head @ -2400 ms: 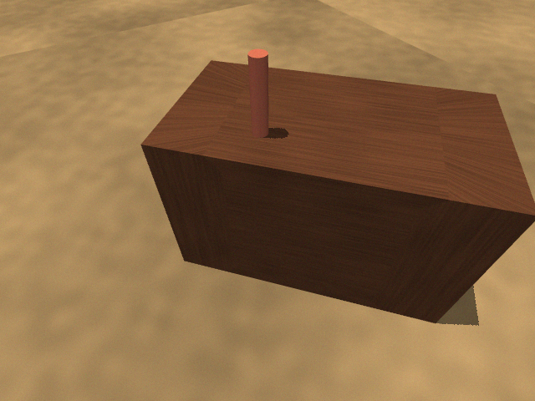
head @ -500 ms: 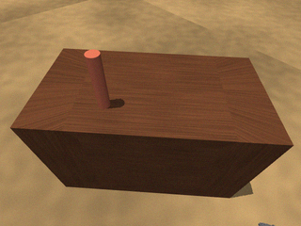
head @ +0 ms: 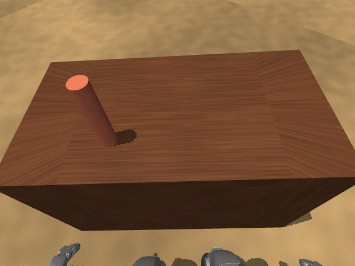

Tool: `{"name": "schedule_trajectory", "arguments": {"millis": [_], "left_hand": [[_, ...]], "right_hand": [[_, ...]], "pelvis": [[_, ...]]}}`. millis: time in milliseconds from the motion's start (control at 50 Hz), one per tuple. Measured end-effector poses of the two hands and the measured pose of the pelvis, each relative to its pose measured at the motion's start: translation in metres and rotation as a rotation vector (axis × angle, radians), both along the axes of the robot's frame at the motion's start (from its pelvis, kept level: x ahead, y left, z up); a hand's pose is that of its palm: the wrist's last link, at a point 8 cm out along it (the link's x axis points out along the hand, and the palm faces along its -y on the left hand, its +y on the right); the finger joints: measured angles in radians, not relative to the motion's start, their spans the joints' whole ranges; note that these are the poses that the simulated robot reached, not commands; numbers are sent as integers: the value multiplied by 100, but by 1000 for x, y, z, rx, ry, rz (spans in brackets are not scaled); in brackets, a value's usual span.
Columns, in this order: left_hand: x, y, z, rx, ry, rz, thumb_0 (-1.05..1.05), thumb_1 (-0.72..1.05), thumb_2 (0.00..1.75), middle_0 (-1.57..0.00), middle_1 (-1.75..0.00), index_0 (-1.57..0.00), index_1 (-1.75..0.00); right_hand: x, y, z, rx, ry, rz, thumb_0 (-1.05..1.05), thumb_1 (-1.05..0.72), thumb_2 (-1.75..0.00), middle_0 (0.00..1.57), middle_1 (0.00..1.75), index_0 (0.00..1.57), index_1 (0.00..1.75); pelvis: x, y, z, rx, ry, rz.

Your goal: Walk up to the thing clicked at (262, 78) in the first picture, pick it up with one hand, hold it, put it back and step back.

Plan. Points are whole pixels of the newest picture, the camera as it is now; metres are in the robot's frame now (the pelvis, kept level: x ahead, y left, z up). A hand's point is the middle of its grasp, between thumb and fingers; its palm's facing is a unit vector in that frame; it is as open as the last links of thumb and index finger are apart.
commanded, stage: walk up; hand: left
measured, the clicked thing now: (96, 116) +0.48 +0.23 +0.02
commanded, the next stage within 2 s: stand in 1.98 s
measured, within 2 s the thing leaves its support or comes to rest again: neither
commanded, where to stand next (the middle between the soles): +0.04 +0.01 m, yaw +1 degrees
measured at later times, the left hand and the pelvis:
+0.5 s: hand out of the picture +0.02 +0.28 -0.15, palm faces -0.02 -0.93 -0.37, open 7.4 cm; pelvis -0.04 +0.00 +0.00, yaw +0 degrees
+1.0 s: hand out of the picture +0.05 +0.26 -0.13, palm faces +0.00 -0.94 -0.35, open 7.4 cm; pelvis -0.03 +0.00 +0.02, yaw +1 degrees
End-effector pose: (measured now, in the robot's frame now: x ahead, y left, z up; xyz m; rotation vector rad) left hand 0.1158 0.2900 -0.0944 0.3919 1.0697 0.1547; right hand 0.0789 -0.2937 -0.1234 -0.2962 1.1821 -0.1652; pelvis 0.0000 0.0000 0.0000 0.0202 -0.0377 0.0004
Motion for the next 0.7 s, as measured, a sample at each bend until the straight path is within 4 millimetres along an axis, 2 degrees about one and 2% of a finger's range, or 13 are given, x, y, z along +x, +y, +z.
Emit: {"name": "schedule_trajectory", "arguments": {"millis": [100, 180, 280, 380, 480, 560, 620, 700], "left_hand": [[5, 2, -6, -23, -33, -2, 1, 90, 90, -21, -30, -20, -30], [0, 17, -19, -49, -54, 23, 1, 90, 90, -21, -30, -20, -30], [-26, 31, -23, -67, 8, 70, 1, 90, 90, -21, -30, -20, -30], [-60, 42, -21, -53, 74, 115, 1, 90, 90, -21, -30, -20, -30], [-92, 36, -21, -9, 140, 113, 1, 91, 90, -21, -30, -20, -30], [-112, 26, -15, -10, 154, 105, 1, 91, 90, -21, -30, -20, -30], [-117, 25, -12, -14, 152, 112, 1, 90, 90, -21, -30, -20, -30], [-111, 23, -7, -20, 108, 118, 1, 90, 90, -21, -30, -20, -30]], "right_hand": [[3, 0, 7, -41, -16, 27, 0, -91, -90, 21, 30, 20, 30], [-11, 0, 15, -104, -14, 35, 0, -91, -90, 21, 30, 20, 30], [-35, -1, 35, -146, 4, 30, 0, -90, -90, 21, 30, 20, 30], [-43, -10, 48, -168, 10, 45, 1, -90, -90, 21, 30, 20, 30], [-39, -25, 36, -148, -16, 41, 1, -90, -90, 21, 30, 20, 30], [-37, -19, 28, -103, -33, 28, 1, -90, -90, 21, 30, 20, 30], [-38, -11, 22, -67, -52, 25, 1, -91, -90, 20, 30, 20, 30], [-42, 2, 18, -23, -40, 34, 1, -91, -90, 21, 30, 20, 30]], "pelvis": [[-7, 7, -2, -6, 10, 10], [-18, 16, -9, 6, -7, 21], [-25, 20, 0, -30, -12, 29], [-32, 14, 8, -40, 9, 16], [-41, 5, 2, -61, 0, -9], [-45, 5, 5, -50, -12, -2], [-45, 8, 5, -30, -20, 7], [-46, 6, 8, -28, -24, 8]]}}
